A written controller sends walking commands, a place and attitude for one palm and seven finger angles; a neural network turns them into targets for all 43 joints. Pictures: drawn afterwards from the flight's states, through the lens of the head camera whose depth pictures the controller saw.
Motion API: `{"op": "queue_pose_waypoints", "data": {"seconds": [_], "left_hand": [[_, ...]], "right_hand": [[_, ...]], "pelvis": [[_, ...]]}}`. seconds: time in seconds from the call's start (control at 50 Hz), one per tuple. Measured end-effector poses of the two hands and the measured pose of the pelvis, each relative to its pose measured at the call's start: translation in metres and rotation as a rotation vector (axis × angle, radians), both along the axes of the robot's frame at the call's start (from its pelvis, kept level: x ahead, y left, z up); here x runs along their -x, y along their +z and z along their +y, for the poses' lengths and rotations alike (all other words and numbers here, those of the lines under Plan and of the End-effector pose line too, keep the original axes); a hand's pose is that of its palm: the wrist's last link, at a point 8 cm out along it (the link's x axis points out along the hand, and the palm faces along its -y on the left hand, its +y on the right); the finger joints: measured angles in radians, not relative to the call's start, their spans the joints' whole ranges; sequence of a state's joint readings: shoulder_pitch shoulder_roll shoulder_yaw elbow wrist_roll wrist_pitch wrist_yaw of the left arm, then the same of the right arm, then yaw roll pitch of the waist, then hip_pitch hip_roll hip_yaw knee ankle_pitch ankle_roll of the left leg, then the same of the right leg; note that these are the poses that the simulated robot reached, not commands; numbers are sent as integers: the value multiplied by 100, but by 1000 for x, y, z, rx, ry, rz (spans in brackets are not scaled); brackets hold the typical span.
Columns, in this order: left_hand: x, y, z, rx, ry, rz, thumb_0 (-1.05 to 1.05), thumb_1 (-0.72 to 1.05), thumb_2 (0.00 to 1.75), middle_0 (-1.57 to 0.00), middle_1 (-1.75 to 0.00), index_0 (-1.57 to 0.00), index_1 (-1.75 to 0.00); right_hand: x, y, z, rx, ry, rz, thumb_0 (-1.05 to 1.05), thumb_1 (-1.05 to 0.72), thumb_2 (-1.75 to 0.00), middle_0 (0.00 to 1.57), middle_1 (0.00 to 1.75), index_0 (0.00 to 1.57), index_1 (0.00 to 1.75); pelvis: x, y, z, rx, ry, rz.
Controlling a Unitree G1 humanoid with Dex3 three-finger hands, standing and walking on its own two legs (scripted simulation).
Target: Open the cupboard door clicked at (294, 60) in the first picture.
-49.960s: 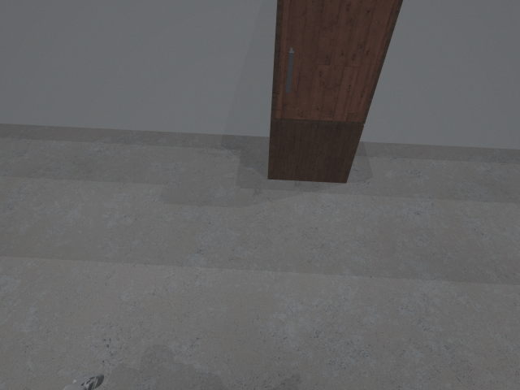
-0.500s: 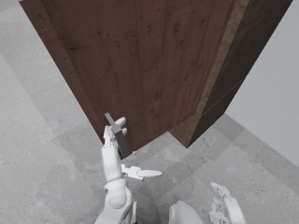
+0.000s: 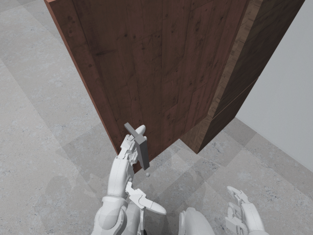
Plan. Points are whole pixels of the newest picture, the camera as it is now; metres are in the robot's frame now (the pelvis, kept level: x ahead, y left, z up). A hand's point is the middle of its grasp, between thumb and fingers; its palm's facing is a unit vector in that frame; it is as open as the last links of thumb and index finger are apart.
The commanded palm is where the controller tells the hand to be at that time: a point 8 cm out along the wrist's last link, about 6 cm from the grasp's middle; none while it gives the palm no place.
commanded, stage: slide the hand sideways off the handle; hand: left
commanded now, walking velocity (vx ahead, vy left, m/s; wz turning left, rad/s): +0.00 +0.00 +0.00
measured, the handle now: (137, 148) +0.32 +0.07 +0.03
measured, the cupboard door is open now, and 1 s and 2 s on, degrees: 87 85 85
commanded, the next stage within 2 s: draw the hand back to the body in 0.82 s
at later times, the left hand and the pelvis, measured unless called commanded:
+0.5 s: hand (125, 188) +0.23 +0.09 +0.03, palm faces -0.08 -1.00 -0.01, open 16.1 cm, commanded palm +0.20 +0.15 +0.03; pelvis +0.01 -0.01 -0.01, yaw +0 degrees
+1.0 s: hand (108, 200) +0.20 +0.12 +0.03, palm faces -0.10 -1.00 +0.00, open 16.3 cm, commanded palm +0.17 +0.18 +0.05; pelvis +0.00 -0.01 -0.02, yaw +0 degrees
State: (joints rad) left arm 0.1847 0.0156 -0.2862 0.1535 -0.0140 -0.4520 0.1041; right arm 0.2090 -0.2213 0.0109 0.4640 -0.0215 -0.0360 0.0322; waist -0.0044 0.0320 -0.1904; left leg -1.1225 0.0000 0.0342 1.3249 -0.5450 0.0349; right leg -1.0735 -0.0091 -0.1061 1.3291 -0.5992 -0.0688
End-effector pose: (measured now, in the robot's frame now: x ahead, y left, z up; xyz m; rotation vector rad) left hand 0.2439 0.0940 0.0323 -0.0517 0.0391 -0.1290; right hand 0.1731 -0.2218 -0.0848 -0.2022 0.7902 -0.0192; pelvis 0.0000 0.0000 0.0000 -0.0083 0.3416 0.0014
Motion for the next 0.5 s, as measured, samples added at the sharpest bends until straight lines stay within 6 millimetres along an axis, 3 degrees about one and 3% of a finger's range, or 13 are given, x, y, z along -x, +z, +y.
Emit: {"op": "queue_pose_waypoints", "data": {"seconds": [0.28,0.5], "left_hand": [[25,-1,30,-61,28,-1,-2,-50,30,-17,-31,-18,-32],[32,-3,48,-67,44,30,-2,-50,30,-17,-31,-20,-33]], "right_hand": [[-12,-4,10,-18,22,-10,1,-90,-90,20,30,20,30],[-22,-6,0,0,5,-17,1,-90,-90,20,30,20,30]], "pelvis": [[-2,-6,-2,8,3,4],[-10,-9,-8,7,1,24]]}}
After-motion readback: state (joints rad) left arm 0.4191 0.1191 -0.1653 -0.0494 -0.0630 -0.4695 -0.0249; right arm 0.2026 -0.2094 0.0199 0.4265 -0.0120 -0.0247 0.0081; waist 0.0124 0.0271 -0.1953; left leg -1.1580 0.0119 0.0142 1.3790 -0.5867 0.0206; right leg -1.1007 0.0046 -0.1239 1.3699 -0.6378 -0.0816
